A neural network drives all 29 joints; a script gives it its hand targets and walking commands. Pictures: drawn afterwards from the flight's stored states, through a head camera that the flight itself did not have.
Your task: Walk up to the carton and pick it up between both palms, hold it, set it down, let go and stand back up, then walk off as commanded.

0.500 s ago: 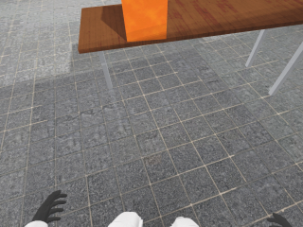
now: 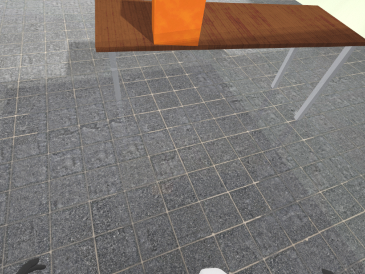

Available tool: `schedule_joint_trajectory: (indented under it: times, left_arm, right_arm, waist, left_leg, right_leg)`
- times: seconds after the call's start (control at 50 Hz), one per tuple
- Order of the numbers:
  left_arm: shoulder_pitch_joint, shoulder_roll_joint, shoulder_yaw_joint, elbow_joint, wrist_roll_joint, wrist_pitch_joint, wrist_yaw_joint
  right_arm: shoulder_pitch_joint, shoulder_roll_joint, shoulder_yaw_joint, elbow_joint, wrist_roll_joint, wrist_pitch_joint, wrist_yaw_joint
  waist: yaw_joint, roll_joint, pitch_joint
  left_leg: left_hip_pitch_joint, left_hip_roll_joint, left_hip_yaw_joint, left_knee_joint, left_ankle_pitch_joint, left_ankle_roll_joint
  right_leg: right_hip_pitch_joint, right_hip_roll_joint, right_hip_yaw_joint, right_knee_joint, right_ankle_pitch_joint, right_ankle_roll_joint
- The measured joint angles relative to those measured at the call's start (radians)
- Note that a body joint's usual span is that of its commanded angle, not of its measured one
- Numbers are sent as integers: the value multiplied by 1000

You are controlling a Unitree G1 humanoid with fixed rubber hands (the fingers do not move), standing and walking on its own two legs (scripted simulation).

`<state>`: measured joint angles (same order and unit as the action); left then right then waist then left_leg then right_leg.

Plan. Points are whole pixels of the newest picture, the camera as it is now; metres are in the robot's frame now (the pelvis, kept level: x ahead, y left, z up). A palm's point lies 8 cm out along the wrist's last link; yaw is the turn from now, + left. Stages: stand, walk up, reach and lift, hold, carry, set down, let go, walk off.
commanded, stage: walk off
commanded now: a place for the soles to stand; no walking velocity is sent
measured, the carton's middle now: (176, 7) +1.16 -0.01 +0.06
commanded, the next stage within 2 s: stand in 1.70 s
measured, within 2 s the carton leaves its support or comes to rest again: neither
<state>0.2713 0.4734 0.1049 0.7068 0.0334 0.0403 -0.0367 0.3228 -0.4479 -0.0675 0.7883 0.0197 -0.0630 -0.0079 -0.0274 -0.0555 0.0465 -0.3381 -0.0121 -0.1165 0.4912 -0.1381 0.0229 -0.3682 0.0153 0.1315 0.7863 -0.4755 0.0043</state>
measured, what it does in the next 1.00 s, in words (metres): walks ahead: right foot, then left foot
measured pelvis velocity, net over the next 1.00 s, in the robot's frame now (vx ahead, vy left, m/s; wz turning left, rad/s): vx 0.09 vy -0.07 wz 0.03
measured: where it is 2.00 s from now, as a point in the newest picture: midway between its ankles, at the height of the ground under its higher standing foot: outside the picture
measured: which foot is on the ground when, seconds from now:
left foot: down 0.00-0.14, up 0.16-0.38, down 0.40-0.84, up 0.86-1.00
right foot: up 0.00-0.06, down 0.08-0.42, up 0.44-0.78, down 0.80-1.00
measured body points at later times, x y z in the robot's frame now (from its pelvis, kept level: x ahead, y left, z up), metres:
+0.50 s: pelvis +0.02 +0.00 +0.00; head +0.01 +0.04 +0.44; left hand +0.11 +0.34 -0.11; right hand +0.10 -0.32 -0.07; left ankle +0.01 +0.13 -0.74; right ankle +0.03 -0.15 -0.71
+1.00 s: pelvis +0.09 -0.07 +0.00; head +0.12 -0.09 +0.44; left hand +0.22 +0.24 -0.08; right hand +0.16 -0.41 -0.11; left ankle +0.07 +0.11 -0.70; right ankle +0.11 -0.19 -0.74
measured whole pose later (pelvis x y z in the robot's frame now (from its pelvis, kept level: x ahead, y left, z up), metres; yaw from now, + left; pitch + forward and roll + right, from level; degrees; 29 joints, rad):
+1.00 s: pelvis +0.09 -0.07 +0.00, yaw +2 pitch -1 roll +4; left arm 0.16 0.38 0.05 0.73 0.03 0.01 -0.03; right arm 0.33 -0.44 -0.06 0.79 0.02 -0.06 -0.05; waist 0.00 -0.02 0.08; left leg -0.34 -0.04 -0.12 0.79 -0.53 -0.02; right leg -0.30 -0.01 0.11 0.62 -0.30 -0.01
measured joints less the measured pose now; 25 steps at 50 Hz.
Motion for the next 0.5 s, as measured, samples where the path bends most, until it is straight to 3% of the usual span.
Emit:
schedule_joint_trajectory:
  times: [0.06,0.12,0.18,0.28,0.4,0.44,0.5]
  left_arm:
    - [13,-4,-2,12,0,-6,0]
    - [22,-33,-12,24,0,-18,0]
    - [35,-65,-27,26,0,-20,0]
    - [18,-80,-38,25,0,-23,0]
    - [8,-77,-32,26,0,-21,-1]
    - [-6,-52,-22,27,0,-10,0]
    - [-5,-16,-6,26,0,-8,-1]
  right_arm:
    - [6,6,0,0,0,12,3]
    - [6,7,0,0,0,24,4]
    - [6,12,0,1,0,26,1]
    - [7,7,0,0,0,11,4]
    - [8,1,0,0,0,-4,6]
    - [14,26,0,0,0,-11,-1]
    - [27,52,3,0,0,-12,-5]
  waist:
    - [-16,-15,-13]
    - [-12,1,-30]
    - [14,11,-52]
    - [60,25,-59]
    - [62,47,-53]
    - [46,10,-32]
    - [34,-30,-27]
  left_leg:
    - [0,-14,0,1,-16,-1]
    - [4,-12,-2,3,-54,-18]
    - [-28,-44,0,120,-206,-26]
    - [-30,-55,-3,246,-262,-26]
    - [82,-38,-4,65,-178,-26]
    - [96,-55,-3,71,-130,-23]
    - [126,-44,-4,52,-155,-16]
  right_leg:
    - [50,1,-1,-165,-25,0]
    - [75,5,-1,-249,159,1]
    - [85,-19,1,-268,187,-7]
    - [97,-45,-1,-283,233,-28]
    - [93,-38,-14,-229,184,-12]
    - [71,-41,-14,-116,95,-20]
    - [25,-7,-14,19,62,-20]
